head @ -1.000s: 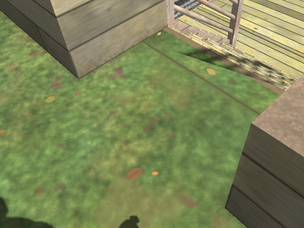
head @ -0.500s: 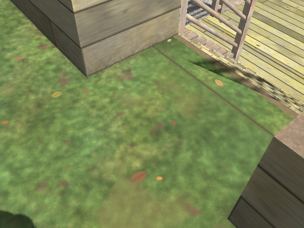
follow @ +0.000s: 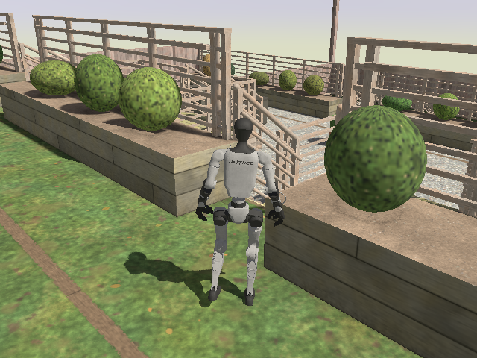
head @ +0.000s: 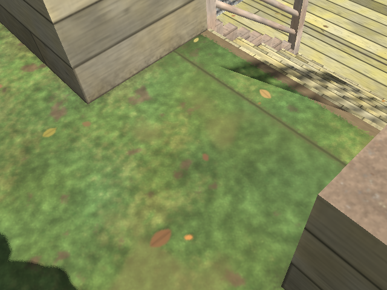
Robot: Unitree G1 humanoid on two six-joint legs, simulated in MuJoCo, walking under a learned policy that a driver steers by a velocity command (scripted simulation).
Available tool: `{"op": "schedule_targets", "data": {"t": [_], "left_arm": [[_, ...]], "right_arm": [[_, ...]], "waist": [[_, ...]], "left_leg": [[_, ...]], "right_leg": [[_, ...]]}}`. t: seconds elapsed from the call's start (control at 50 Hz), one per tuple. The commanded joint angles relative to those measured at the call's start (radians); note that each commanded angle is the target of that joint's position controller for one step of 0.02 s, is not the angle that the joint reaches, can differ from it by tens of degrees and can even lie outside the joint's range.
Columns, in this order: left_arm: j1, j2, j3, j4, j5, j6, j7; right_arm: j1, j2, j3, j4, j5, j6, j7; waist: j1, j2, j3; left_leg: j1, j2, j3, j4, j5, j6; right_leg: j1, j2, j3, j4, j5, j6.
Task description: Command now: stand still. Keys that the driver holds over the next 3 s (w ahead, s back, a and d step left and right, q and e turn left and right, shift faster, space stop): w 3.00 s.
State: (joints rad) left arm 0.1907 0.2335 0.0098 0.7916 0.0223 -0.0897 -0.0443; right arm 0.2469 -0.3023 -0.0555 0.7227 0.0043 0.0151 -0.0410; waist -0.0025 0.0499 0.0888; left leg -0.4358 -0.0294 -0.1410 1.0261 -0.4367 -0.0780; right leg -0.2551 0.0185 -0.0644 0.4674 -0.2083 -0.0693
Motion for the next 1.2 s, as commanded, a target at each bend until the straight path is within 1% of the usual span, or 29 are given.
{"op": "schedule_targets", "data": {"t": [0.02, 0.06, 0.1, 0.12, 0.14, 0.18, 0.2, 0.22, 0.24, 0.26, 0.28, 0.3, 0.32, 0.34, 0.36, 0.4, 0.42, 0.48, 0.58, 0.66, 0.72, 0.84, 0.86, 0.94, 1.2], "left_arm": [[-0.072, 0.150, 0.038, -0.052, -0.003, 0.016, 0.025], [-0.061, 0.153, 0.038, -0.037, -0.007, 0.034, 0.035], [-0.052, 0.156, 0.039, -0.023, -0.009, 0.047, 0.038], [-0.053, 0.158, 0.040, -0.018, -0.008, 0.051, 0.037], [-0.055, 0.159, 0.040, -0.004, -0.009, 0.052, 0.036], [-0.072, 0.149, 0.038, 0.008, -0.011, 0.053, 0.032], [-0.086, 0.140, 0.034, 0.013, -0.014, 0.052, 0.030], [-0.075, 0.131, 0.031, 0.028, -0.017, 0.050, 0.028], [-0.030, 0.121, 0.028, 0.045, -0.007, 0.042, 0.026], [0.023, 0.136, 0.033, 0.056, 0.004, 0.033, 0.018], [0.006, 0.149, 0.035, 0.061, -0.006, 0.027, 0.015], [-0.039, 0.148, 0.033, 0.065, -0.010, 0.027, 0.016], [-0.063, 0.135, 0.031, 0.067, -0.012, 0.029, 0.020], [-0.070, 0.131, 0.030, 0.073, -0.011, 0.035, 0.022], [-0.070, 0.135, 0.031, 0.082, -0.012, 0.041, 0.023], [-0.063, 0.137, 0.032, 0.100, -0.010, 0.046, 0.024], [-0.059, 0.134, 0.033, 0.112, -0.016, 0.049, 0.025], [-0.059, 0.137, 0.034, 0.137, -0.015, 0.053, 0.029], [-0.048, 0.143, 0.034, 0.179, -0.015, 0.058, 0.035], [-0.039, 0.145, 0.032, 0.205, -0.015, 0.065, 0.041], [-0.032, 0.142, 0.029, 0.213, -0.012, 0.068, 0.043], [-0.013, 0.142, 0.024, 0.232, -0.013, 0.068, 0.046], [-0.007, 0.144, 0.023, 0.243, -0.017, 0.066, 0.047], [0.004, 0.142, 0.021, 0.254, -0.015, 0.064, 0.051], [0.050, 0.132, 0.018, 0.280, -0.016, 0.061, 0.056]], "right_arm": [[0.117, -0.050, -0.021, -0.016, 0.004, 0.035, -0.008], [0.052, -0.036, -0.017, -0.033, 0.002, 0.039, -0.009], [0.001, -0.042, -0.020, -0.041, -0.001, 0.044, -0.010], [-0.015, -0.048, -0.023, -0.042, -0.002, 0.046, -0.011], [-0.030, -0.047, -0.025, -0.044, -0.006, 0.046, -0.012], [-0.045, -0.047, -0.029, -0.038, -0.005, 0.042, -0.015], [-0.041, -0.041, -0.028, -0.031, -0.007, 0.037, -0.015], [-0.041, -0.038, -0.026, -0.025, -0.014, 0.030, -0.014], [-0.042, -0.068, -0.031, -0.021, -0.020, 0.027, -0.014], [-0.046, -0.120, -0.042, -0.016, -0.016, 0.026, -0.017], [-0.052, -0.110, -0.044, -0.002, -0.005, 0.027, -0.012], [-0.055, -0.079, -0.040, 0.006, -0.007, 0.024, -0.006], [-0.065, -0.066, -0.036, 0.014, -0.013, 0.019, -0.005], [-0.070, -0.063, -0.034, 0.022, -0.016, 0.015, -0.003], [-0.082, -0.068, -0.036, 0.028, -0.015, 0.009, -0.006], [-0.073, -0.072, -0.036, 0.049, -0.013, 0.003, -0.008], [-0.061, -0.069, -0.035, 0.064, -0.014, 0.001, -0.009], [-0.070, -0.075, -0.033, 0.092, -0.012, -0.004, -0.012], [-0.073, -0.079, -0.028, 0.141, -0.010, -0.011, -0.014], [-0.072, -0.076, -0.022, 0.184, -0.008, -0.020, -0.020], [-0.072, -0.080, -0.020, 0.214, -0.005, -0.017, -0.023], [-0.072, -0.073, -0.013, 0.262, -0.005, -0.013, -0.025], [-0.073, -0.066, -0.010, 0.267, -0.008, -0.016, -0.023], [-0.074, -0.067, -0.007, 0.296, -0.006, -0.018, -0.021], [-0.079, -0.061, 0.006, 0.353, -0.005, -0.013, -0.016]], "waist": [[-0.053, -0.159, -0.204], [-0.028, -0.160, -0.192], [-0.005, -0.155, -0.173], [0.001, -0.153, -0.158], [0.001, -0.145, -0.146], [-0.001, -0.138, -0.115], [-0.015, -0.128, -0.102], [-0.028, -0.109, -0.088], [-0.010, -0.067, -0.086], [0.034, -0.007, -0.112], [0.027, 0.016, -0.128], [-0.001, -0.006, -0.122], [-0.003, -0.008, -0.123], [-0.003, -0.003, -0.119], [0.001, -0.004, -0.119], [0.001, -0.016, -0.118], [-0.001, -0.029, -0.113], [0.000, -0.024, -0.090], [0.001, -0.032, -0.084], [0.006, -0.037, -0.078], [0.015, -0.045, -0.076], [0.013, -0.045, -0.078], [0.005, -0.041, -0.085], [0.005, -0.047, -0.076], [0.001, -0.057, -0.076]], "left_leg": [[0.096, 0.058, 0.011, -0.073, 0.121, -0.024], [0.116, 0.080, 0.027, -0.180, 0.159, -0.015], [0.131, 0.093, 0.039, -0.251, 0.163, -0.009], [0.136, 0.098, 0.042, -0.278, 0.156, -0.006], [0.143, 0.103, 0.042, -0.307, 0.140, -0.004], [0.158, 0.107, 0.048, -0.393, 0.137, 0.006], [0.191, 0.105, 0.058, -0.479, 0.191, 0.016], [0.244, 0.107, 0.057, -0.602, 0.334, 0.030], [0.302, 0.135, 0.014, -0.635, 0.518, 0.041], [0.365, 0.155, 0.000, -0.591, 0.606, 0.058], [0.351, 0.133, 0.015, -0.573, 0.518, 0.068], [0.335, 0.124, 0.015, -0.599, 0.463, 0.062], [0.328, 0.123, 0.014, -0.617, 0.460, 0.056], [0.326, 0.120, 0.015, -0.627, 0.465, 0.053], [0.322, 0.116, 0.023, -0.625, 0.466, 0.059], [0.316, 0.113, 0.028, -0.631, 0.449, 0.063], [0.315, 0.114, 0.027, -0.636, 0.434, 0.064], [0.302, 0.109, 0.033, -0.642, 0.426, 0.067], [0.294, 0.102, 0.041, -0.648, 0.419, 0.070], [0.282, 0.093, 0.050, -0.654, 0.399, 0.071], [0.278, 0.089, 0.051, -0.654, 0.406, 0.075], [0.280, 0.083, 0.056, -0.658, 0.393, 0.074], [0.286, 0.083, 0.060, -0.661, 0.382, 0.071], [0.270, 0.080, 0.062, -0.666, 0.371, 0.070], [0.247, 0.079, 0.068, -0.672, 0.359, 0.067]], "right_leg": [[0.135, -0.238, 0.118, -0.092, 0.970, -0.105], [0.138, -0.226, 0.100, -0.104, 0.856, -0.098], [0.134, -0.232, 0.117, -0.116, 0.719, -0.100], [0.124, -0.238, 0.136, -0.124, 0.634, -0.107], [0.115, -0.251, 0.165, -0.131, 0.562, -0.112], [0.101, -0.252, 0.199, -0.136, 0.408, -0.119], [0.088, -0.238, 0.203, -0.130, 0.339, -0.109], [0.068, -0.215, 0.199, -0.128, 0.278, -0.079], [0.046, -0.185, 0.197, -0.131, 0.203, -0.036], [0.017, -0.136, 0.174, -0.149, 0.137, 0.006], [0.043, -0.103, 0.142, -0.164, 0.104, 0.028], [0.061, -0.091, 0.124, -0.150, 0.074, 0.035], [0.074, -0.088, 0.114, -0.142, 0.082, 0.034], [0.080, -0.087, 0.113, -0.140, 0.101, 0.030], [0.087, -0.082, 0.103, -0.133, 0.112, 0.028], [0.095, -0.082, 0.101, -0.135, 0.106, 0.025], [0.096, -0.080, 0.099, -0.137, 0.091, 0.024], [0.088, -0.075, 0.096, -0.138, 0.071, 0.028], [0.091, -0.071, 0.090, -0.133, 0.076, 0.034], [0.090, -0.069, 0.085, -0.130, 0.069, 0.037], [0.091, -0.066, 0.082, -0.128, 0.077, 0.039], [0.086, -0.071, 0.087, -0.132, 0.079, 0.035], [0.083, -0.075, 0.093, -0.134, 0.078, 0.033], [0.087, -0.077, 0.094, -0.137, 0.081, 0.031], [0.095, -0.082, 0.107, -0.144, 0.104, 0.023]]}}
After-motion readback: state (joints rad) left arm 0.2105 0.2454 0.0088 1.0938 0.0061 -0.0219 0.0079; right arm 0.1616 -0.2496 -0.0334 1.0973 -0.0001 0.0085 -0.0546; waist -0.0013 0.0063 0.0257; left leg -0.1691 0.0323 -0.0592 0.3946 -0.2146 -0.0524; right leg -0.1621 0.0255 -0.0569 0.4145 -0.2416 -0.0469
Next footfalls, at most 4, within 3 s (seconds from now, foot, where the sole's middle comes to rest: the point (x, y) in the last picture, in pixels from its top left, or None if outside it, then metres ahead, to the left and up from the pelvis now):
0.24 left None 0.08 0.16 -0.78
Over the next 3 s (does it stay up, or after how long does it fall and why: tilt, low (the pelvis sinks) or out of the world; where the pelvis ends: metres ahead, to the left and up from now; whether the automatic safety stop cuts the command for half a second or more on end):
stays up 0.04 0.01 0.00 its command is cut before an obstacle from the start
